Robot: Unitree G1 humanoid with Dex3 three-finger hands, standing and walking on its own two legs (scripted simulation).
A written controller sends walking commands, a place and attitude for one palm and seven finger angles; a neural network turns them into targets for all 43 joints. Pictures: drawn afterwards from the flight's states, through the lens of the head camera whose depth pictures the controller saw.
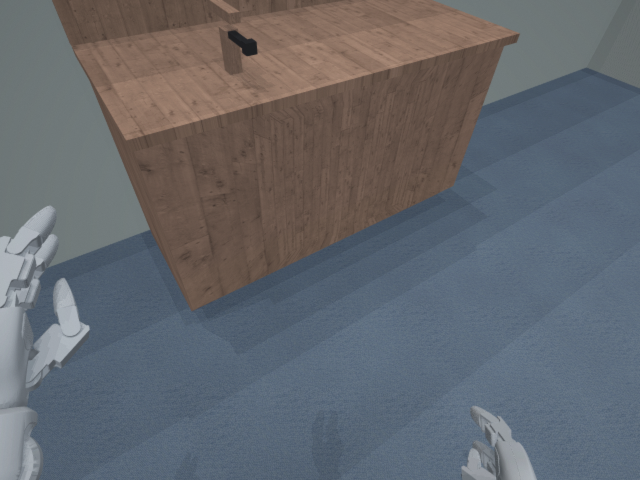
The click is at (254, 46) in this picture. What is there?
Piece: tap's lever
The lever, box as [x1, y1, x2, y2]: [241, 38, 257, 55]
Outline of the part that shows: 251,38 241,40 242,52 246,55 257,53 256,42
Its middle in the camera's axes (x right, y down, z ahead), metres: -0.17 -0.45 +0.91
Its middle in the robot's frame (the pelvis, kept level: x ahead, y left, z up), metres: +0.98 +0.24 +0.12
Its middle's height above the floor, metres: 0.89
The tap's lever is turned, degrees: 0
